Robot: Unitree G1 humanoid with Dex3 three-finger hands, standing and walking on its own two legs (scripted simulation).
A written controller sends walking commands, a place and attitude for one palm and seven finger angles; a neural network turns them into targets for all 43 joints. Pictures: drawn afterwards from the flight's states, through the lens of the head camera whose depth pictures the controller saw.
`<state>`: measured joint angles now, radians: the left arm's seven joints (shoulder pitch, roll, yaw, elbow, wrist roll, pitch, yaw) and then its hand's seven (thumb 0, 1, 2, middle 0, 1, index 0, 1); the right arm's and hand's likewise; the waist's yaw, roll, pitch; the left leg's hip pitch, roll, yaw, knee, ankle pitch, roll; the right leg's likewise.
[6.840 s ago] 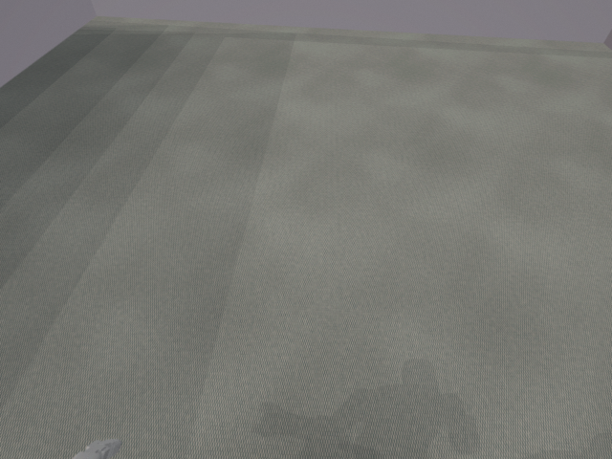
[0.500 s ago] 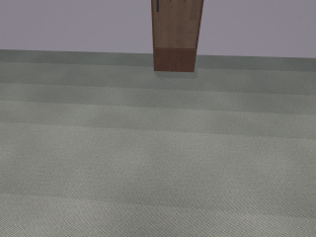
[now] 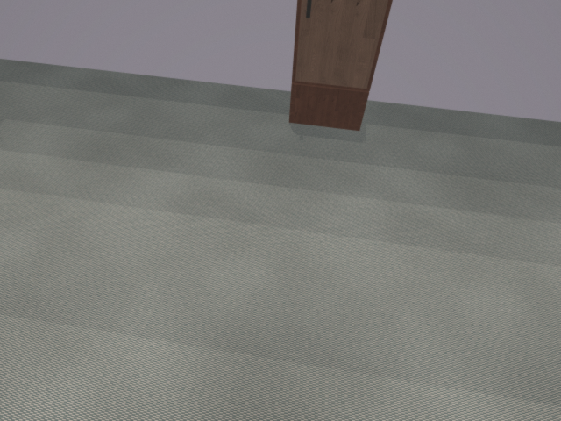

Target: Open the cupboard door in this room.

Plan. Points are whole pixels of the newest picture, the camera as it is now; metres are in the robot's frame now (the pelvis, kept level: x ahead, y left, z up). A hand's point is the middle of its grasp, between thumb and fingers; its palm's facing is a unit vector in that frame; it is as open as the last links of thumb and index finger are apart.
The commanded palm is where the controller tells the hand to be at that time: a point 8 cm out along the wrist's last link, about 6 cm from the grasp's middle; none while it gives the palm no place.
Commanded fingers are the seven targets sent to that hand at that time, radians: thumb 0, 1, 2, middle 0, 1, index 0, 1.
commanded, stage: stand and wait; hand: left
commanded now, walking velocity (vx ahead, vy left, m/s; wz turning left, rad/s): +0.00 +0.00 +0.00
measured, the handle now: (309, 1) +1.91 +0.02 -0.05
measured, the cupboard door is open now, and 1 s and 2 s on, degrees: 0 0 0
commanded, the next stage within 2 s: turn or walk to find it in 0.08 s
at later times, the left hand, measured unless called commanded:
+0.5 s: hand out of the picture -0.03 +0.16 -0.18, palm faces +0.05 -0.98 -0.19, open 7.4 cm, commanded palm none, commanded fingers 0.00 0.90 0.90 -0.20 -0.30 -0.20 -0.30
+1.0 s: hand out of the picture -0.03 +0.15 -0.18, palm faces +0.11 -0.98 -0.18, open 7.4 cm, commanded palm none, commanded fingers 0.00 0.90 0.90 -0.20 -0.30 -0.20 -0.30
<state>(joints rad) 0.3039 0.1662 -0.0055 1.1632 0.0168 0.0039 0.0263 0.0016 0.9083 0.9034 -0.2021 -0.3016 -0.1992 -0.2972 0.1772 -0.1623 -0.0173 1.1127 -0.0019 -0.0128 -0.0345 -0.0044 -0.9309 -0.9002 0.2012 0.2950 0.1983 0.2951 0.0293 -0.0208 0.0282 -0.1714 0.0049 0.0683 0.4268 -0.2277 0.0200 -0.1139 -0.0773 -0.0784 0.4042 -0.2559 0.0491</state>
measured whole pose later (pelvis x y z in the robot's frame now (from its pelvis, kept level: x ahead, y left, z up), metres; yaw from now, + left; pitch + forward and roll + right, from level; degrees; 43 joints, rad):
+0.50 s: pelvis -0.02 -0.01 +0.00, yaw +1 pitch -1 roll +0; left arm 0.28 0.15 0.00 1.13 0.02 0.00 0.03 0.00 0.91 0.90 -0.20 -0.30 -0.20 -0.30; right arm 0.28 -0.14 -0.01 1.14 -0.01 0.00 -0.02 0.00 -0.91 -0.90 0.20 0.29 0.20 0.29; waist 0.00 0.00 0.04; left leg -0.22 0.01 0.05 0.44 -0.20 0.01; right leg -0.16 -0.08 -0.10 0.44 -0.25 0.04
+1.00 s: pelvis -0.02 -0.02 -0.01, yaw +4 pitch -1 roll -1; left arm 0.28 0.16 0.02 1.11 0.02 0.01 0.03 0.00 0.91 0.90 -0.20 -0.30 -0.20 -0.30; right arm 0.24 -0.16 -0.02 1.10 -0.01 0.01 -0.02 0.00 -0.92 -0.90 0.20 0.29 0.20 0.29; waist 0.01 -0.01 0.04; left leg -0.27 0.01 -0.01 0.51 -0.23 0.00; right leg -0.18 -0.07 -0.15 0.48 -0.29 0.02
